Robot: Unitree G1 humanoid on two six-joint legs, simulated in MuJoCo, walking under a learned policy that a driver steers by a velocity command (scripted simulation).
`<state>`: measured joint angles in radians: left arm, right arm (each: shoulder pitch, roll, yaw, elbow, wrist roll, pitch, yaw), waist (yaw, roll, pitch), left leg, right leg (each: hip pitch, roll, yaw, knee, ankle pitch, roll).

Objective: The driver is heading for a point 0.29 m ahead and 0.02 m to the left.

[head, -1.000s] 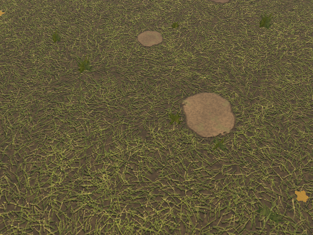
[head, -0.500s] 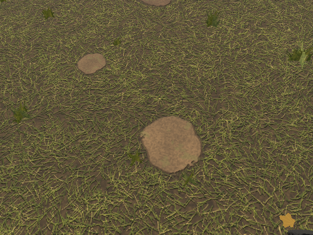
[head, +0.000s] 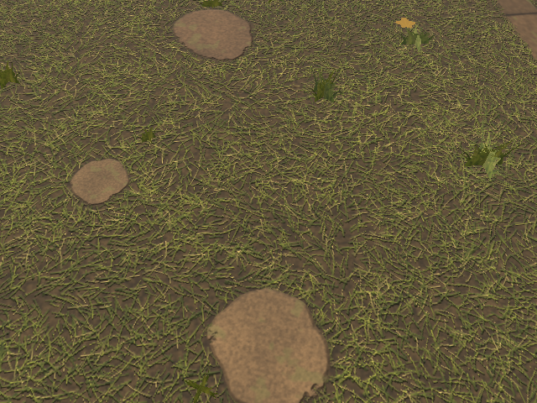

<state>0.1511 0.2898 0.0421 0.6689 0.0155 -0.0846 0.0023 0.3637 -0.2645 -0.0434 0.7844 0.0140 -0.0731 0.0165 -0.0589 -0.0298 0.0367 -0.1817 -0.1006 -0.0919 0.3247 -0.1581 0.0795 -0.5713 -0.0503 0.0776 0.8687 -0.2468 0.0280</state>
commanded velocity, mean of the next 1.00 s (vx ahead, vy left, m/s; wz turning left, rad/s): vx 0.17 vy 0.00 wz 0.14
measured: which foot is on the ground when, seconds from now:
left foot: down 0.00-0.24, up 0.26-0.52, down 0.54-1.00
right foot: up 0.00-0.20, down 0.22-1.00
